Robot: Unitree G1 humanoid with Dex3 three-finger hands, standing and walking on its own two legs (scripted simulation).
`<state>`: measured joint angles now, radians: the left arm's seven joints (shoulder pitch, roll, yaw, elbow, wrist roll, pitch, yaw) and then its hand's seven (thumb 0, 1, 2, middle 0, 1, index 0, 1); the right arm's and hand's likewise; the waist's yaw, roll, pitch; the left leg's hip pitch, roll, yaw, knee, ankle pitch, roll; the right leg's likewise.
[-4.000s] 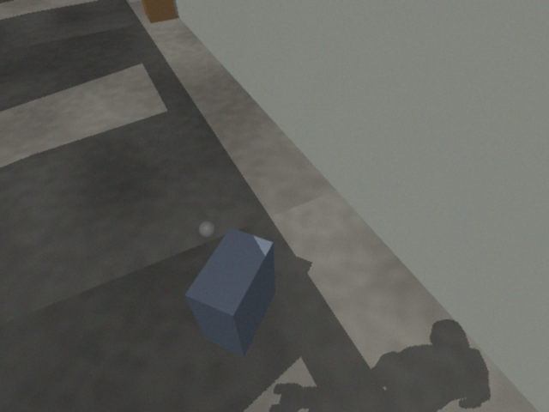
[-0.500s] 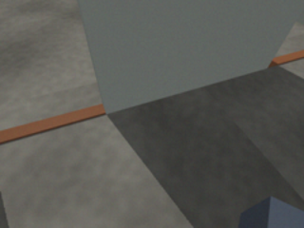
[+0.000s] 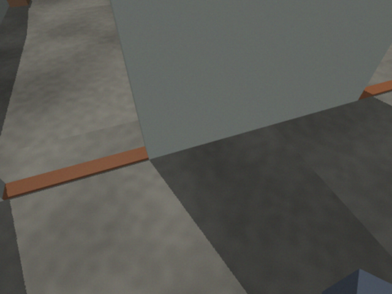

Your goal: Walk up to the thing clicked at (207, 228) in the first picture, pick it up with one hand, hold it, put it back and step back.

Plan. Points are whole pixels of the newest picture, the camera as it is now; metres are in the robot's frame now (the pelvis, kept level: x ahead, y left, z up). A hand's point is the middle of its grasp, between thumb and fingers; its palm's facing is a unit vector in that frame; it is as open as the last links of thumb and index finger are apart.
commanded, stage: stand
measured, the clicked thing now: out of the picture +0.29 -1.05 -0.74
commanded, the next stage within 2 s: none
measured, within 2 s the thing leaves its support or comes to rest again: neither
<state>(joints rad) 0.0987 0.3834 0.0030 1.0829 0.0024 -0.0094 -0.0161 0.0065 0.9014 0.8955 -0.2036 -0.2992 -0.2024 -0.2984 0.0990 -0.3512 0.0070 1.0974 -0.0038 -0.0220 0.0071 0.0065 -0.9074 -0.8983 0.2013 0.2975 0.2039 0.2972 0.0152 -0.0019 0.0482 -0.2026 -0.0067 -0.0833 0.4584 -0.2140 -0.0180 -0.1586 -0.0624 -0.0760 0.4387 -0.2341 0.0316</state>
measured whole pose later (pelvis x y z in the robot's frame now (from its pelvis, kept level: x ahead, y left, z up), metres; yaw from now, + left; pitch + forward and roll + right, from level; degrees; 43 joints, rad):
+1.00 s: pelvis +0.01 -0.02 +0.01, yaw -2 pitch -1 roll +0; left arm 0.10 0.35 0.00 1.14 0.01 0.00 -0.01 0.01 0.90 0.90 -0.20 -0.30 -0.20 -0.30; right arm 0.10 -0.35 0.00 1.15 -0.01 -0.01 0.00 0.01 -0.91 -0.90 0.20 0.30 0.20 0.30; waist 0.00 0.01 0.05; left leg -0.14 0.04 -0.05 0.33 -0.17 -0.05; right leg -0.12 -0.02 -0.05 0.34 -0.19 0.01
